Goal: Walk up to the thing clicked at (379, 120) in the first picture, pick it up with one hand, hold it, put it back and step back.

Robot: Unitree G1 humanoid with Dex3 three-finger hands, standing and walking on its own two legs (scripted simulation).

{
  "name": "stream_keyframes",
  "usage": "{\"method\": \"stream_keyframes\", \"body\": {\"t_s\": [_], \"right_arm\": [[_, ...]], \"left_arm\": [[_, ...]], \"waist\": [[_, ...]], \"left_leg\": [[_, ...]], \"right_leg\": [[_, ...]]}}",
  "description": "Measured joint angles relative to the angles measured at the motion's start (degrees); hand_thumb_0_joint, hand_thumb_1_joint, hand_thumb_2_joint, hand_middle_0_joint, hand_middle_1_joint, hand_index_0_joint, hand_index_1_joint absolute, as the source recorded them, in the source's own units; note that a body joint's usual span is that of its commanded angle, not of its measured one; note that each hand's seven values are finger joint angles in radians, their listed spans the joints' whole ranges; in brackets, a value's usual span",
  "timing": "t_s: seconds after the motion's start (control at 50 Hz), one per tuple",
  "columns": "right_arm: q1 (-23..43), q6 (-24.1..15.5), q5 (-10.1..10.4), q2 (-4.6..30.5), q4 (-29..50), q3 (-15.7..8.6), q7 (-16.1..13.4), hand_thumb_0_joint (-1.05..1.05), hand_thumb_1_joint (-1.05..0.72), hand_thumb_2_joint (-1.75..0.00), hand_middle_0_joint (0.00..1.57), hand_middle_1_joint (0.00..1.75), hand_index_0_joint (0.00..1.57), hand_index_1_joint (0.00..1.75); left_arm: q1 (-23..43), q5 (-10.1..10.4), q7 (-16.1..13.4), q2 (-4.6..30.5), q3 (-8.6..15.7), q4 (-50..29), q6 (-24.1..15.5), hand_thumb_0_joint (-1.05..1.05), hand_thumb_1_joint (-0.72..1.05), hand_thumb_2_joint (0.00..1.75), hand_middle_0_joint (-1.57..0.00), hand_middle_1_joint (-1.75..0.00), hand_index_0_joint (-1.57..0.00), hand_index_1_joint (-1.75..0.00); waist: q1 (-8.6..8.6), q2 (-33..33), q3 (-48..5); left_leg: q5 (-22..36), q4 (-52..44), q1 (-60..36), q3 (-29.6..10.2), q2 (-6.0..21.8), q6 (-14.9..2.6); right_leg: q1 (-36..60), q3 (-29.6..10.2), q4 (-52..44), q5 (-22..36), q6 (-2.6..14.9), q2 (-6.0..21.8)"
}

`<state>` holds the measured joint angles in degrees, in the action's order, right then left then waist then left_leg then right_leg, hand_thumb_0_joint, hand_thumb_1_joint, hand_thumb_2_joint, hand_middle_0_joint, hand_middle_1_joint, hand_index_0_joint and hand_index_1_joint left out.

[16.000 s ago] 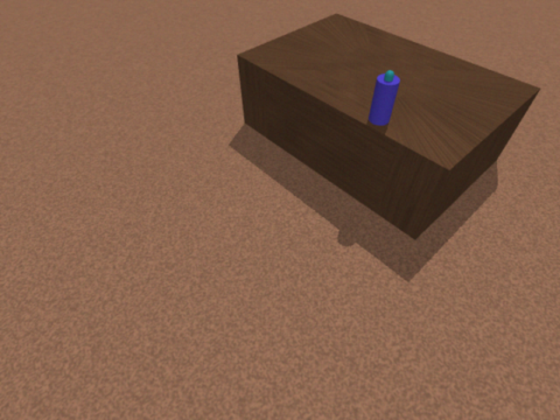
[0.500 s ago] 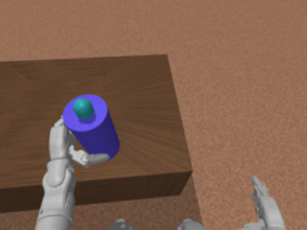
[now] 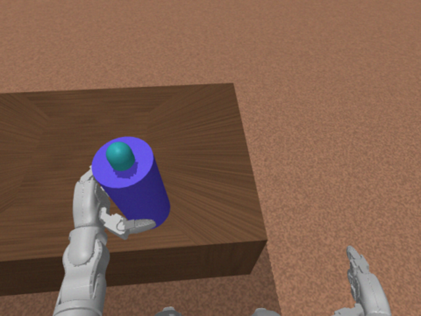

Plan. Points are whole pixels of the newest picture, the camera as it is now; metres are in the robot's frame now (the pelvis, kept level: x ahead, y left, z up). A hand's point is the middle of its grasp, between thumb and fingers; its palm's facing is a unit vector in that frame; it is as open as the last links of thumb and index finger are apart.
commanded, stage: hold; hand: left
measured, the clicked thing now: (135, 184) +0.32 +0.13 +0.11
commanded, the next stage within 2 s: none
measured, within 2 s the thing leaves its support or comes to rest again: neither
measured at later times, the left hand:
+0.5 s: hand (128, 196) +0.32 +0.15 +0.07, palm faces +0.09 -1.00 +0.02, open 11.4 cm
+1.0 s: hand (127, 198) +0.32 +0.16 +0.06, palm faces +0.10 -1.00 +0.02, open 11.4 cm
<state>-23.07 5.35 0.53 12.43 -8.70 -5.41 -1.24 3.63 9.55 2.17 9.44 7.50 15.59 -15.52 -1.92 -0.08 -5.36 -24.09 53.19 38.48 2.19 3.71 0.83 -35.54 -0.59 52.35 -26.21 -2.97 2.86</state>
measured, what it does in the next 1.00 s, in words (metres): stands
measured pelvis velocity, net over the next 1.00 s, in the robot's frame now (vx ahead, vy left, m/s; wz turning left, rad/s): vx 0.00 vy -0.01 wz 0.00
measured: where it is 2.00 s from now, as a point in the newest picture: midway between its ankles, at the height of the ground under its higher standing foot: outside the picture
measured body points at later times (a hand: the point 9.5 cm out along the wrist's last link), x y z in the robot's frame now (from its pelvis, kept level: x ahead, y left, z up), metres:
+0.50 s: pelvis +0.00 +0.00 +0.00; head +0.04 +0.00 +0.45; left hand +0.31 +0.21 +0.07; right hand +0.16 -0.27 -0.04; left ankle +0.02 +0.13 -0.69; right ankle +0.00 -0.15 -0.69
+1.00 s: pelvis +0.00 -0.01 +0.00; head +0.04 +0.00 +0.45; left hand +0.31 +0.21 +0.07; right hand +0.16 -0.27 -0.04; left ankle +0.02 +0.13 -0.69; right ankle +0.00 -0.15 -0.69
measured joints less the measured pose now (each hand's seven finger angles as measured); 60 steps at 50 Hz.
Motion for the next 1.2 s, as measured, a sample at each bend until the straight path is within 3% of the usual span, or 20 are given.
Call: {"method": "stream_keyframes", "body": {"t_s": [1.2], "right_arm": [[1.85,-1.74,-0.02,0.31,-4.28,-0.88,0.02,-0.01,0.52,-0.06,0.06,0.06,0.06,0.05]], "left_arm": [[-2.29,0.11,-0.09,-0.26,-0.19,-1.18,-1.17,-0.02,-0.61,0.70,-0.73,-1.15,-0.77,-1.15]], "waist": [[0.15,0.14,1.03]], "left_leg": [[0.94,-2.02,-2.40,-0.34,-0.08,0.33]], "right_leg": [[2.35,0.36,-1.66,0.64,0.34,-0.06]]}}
